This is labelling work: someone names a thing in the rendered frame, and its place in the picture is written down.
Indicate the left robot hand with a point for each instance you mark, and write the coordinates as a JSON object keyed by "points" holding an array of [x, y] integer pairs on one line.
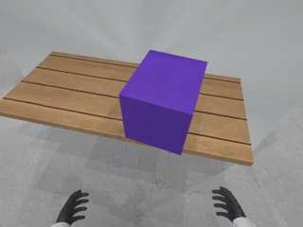
{"points": [[69, 210]]}

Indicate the table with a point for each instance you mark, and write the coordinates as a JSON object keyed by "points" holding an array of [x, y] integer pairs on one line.
{"points": [[81, 93]]}

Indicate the carton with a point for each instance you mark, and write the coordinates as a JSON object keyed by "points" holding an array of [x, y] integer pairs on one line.
{"points": [[158, 101]]}

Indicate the robot right forearm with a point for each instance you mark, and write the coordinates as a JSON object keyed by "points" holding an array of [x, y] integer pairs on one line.
{"points": [[243, 222]]}

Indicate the right robot hand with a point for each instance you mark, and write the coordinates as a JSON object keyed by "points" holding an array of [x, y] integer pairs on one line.
{"points": [[232, 206]]}

